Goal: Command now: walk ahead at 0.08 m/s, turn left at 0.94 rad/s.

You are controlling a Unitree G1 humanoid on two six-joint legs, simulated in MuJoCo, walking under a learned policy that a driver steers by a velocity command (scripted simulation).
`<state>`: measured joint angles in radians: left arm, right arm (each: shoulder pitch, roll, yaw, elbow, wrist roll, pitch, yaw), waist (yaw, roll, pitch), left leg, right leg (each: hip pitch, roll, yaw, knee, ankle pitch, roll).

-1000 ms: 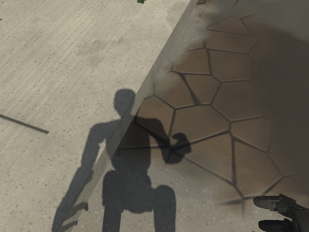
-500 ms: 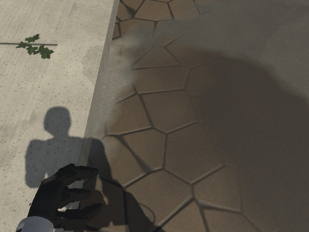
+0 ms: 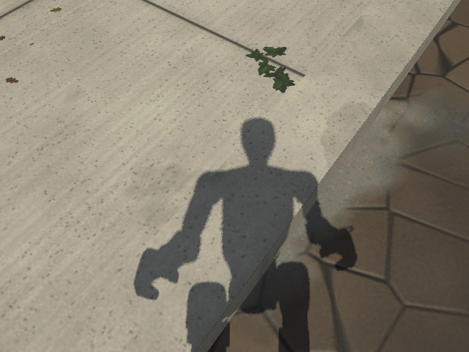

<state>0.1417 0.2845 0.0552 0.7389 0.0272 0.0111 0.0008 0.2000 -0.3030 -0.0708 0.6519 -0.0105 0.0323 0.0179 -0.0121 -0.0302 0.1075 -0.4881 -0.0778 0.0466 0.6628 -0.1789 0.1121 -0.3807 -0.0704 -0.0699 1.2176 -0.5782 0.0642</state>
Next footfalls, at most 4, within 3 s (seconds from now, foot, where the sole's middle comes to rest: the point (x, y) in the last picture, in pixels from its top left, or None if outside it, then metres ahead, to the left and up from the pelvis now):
0.34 right None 0.17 -0.15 -0.75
0.76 left None -0.02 0.05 -0.75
1.24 right None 0.11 -0.17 -0.75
1.70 left None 0.16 0.03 -0.75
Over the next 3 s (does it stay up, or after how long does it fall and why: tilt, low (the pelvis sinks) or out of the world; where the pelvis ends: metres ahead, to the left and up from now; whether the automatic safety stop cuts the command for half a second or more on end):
stays up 0.24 0.06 0.03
